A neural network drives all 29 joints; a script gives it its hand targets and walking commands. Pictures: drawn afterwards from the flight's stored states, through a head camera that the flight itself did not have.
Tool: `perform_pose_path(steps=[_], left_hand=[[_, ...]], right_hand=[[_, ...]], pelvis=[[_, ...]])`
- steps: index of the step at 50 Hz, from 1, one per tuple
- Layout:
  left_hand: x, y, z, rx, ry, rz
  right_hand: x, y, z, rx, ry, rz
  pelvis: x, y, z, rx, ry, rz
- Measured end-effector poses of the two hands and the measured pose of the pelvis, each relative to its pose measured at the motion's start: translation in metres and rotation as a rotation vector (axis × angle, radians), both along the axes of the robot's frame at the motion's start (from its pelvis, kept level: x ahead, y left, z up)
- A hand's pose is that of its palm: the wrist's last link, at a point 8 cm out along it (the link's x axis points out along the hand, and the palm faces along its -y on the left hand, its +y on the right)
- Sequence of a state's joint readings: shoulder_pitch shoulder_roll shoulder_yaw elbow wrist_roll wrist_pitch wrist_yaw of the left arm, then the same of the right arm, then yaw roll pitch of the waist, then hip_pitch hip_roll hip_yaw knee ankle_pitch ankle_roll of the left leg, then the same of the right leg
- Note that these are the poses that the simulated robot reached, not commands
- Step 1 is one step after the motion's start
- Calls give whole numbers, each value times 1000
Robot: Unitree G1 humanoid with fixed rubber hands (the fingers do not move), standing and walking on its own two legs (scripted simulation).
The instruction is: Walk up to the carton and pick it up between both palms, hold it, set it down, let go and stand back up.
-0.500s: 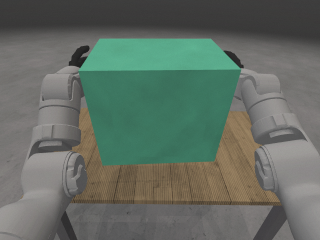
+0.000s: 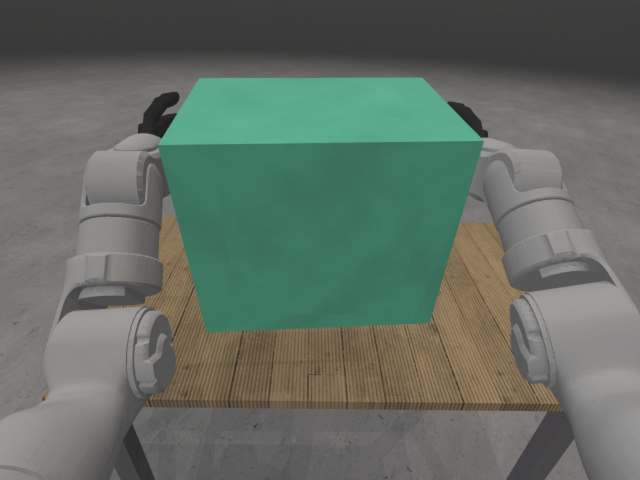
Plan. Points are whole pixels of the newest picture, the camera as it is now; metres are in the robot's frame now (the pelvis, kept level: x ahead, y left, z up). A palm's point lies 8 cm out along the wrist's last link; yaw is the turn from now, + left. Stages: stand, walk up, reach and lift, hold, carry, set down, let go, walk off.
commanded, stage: hold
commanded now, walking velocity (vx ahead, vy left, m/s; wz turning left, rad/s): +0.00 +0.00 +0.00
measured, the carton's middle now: (316, 202) +0.36 -0.01 +0.26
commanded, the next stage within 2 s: none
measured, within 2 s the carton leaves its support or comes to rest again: neither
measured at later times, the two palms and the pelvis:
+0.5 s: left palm (158, 151) +0.38 +0.18 +0.32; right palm (469, 158) +0.37 -0.19 +0.31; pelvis +0.00 +0.00 +0.00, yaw +0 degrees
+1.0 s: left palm (155, 154) +0.37 +0.18 +0.31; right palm (466, 160) +0.37 -0.18 +0.31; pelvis +0.00 +0.00 +0.00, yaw +0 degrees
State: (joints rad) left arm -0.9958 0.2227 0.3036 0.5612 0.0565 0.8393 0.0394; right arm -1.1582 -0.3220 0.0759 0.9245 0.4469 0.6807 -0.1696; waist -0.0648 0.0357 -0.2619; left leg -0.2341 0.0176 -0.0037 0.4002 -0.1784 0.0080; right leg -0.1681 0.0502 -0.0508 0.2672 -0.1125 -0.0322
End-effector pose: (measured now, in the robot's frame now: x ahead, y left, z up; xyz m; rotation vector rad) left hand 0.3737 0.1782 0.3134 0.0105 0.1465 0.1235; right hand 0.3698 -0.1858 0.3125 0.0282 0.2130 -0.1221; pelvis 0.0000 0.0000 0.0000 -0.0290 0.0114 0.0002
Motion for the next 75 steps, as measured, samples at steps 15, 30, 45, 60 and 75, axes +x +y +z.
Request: perform_pose_path(steps=[15,30,45,60,75], left_hand=[[0,-1,3,0,6,2],[2,-1,2,-1,2,1],[1,1,1,-2,0,2],[-1,0,0,4,5,0],[-1,-2,3,-9,2,0]], right_hand=[[1,-1,0,3,6,2],[2,-1,0,0,3,3],[2,1,0,0,2,3],[0,0,0,-1,7,1],[-1,-2,2,-4,4,0]], pelvis=[[-1,-2,0,1,1,3],[1,-3,0,0,1,4],[1,-1,0,0,-1,3],[-1,-1,0,0,2,1],[-1,-3,0,1,0,2]])
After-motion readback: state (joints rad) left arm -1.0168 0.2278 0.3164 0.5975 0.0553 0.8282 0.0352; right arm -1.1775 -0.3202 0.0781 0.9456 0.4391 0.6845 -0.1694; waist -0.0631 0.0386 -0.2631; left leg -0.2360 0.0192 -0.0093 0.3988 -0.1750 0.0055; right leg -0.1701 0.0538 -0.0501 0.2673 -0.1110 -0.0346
